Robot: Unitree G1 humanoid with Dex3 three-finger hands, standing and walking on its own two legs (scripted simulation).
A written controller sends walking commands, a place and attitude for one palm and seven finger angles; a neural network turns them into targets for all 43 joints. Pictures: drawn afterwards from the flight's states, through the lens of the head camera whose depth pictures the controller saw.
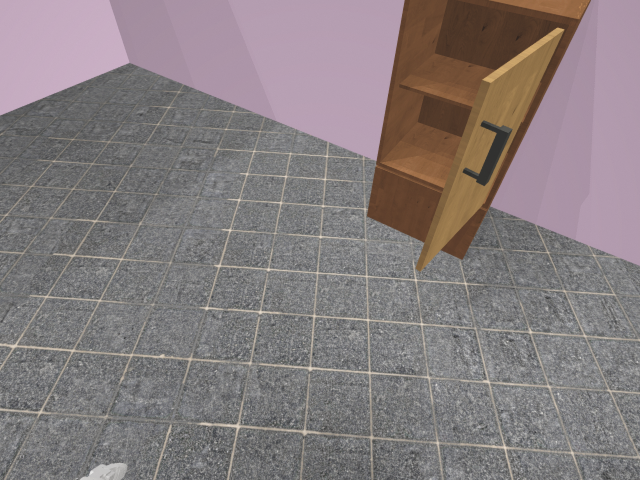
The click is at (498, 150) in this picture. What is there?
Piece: cupboard door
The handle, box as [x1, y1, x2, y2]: [462, 120, 512, 185]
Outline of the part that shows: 484,120 480,125 497,133 480,173 478,174 467,168 464,168 462,172 476,178 476,181 483,185 488,181 512,129 503,125 499,127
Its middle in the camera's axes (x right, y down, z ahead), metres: +0.37 -0.19 +0.87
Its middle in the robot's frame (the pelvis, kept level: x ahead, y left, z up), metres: +0.80 -0.33 -0.02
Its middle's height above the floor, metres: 0.75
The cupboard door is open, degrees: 81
